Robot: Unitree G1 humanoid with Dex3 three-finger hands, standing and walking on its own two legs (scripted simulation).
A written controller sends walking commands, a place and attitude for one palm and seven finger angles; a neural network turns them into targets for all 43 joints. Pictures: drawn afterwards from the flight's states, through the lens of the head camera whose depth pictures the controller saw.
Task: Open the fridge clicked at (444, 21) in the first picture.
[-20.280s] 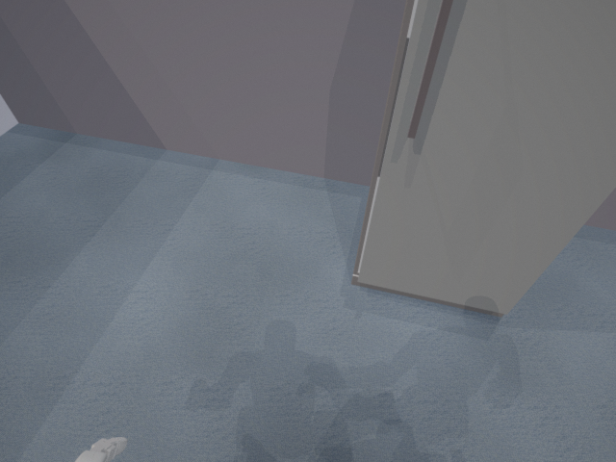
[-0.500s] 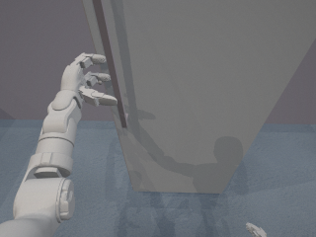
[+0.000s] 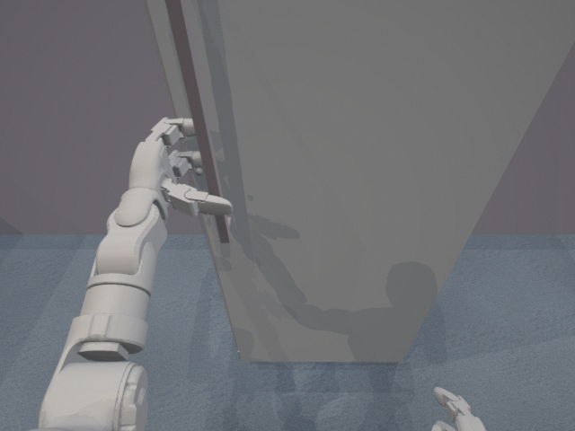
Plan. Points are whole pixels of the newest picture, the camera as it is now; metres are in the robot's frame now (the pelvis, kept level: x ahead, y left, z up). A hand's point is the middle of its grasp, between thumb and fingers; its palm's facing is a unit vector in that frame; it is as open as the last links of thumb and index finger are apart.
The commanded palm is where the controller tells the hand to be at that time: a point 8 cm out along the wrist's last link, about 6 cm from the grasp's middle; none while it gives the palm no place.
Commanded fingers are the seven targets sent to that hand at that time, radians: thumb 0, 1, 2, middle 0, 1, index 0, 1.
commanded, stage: slide the fingers in behind the handle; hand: left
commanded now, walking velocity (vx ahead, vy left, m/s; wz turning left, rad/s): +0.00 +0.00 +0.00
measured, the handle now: (205, 124) +0.47 +0.15 +0.22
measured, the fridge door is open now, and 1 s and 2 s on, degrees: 0 0 0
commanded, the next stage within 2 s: grip the handle and tug to test in 1.20 s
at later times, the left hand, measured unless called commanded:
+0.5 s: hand (208, 168) +0.40 +0.13 +0.19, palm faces +0.06 -1.00 +0.01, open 14.3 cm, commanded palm +0.37 +0.18 +0.19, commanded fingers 0.00 -0.50 0.30 -0.30 -1.20 -0.30 -1.20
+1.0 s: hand (220, 168) +0.41 +0.12 +0.19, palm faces +0.04 -1.00 +0.01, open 14.1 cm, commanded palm +0.38 +0.17 +0.19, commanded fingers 0.00 -0.50 0.30 -0.30 -1.20 -0.30 -1.20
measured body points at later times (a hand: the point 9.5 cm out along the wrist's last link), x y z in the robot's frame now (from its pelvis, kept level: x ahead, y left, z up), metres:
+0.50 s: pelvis +0.01 -0.01 +0.00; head -0.01 -0.03 +0.45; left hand +0.39 +0.18 +0.19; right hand +0.16 -0.25 -0.10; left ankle +0.01 +0.12 -0.74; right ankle -0.02 -0.11 -0.74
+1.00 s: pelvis +0.01 -0.01 +0.00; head -0.01 -0.02 +0.45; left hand +0.40 +0.17 +0.19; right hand +0.17 -0.24 -0.10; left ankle +0.01 +0.12 -0.74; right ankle -0.02 -0.11 -0.74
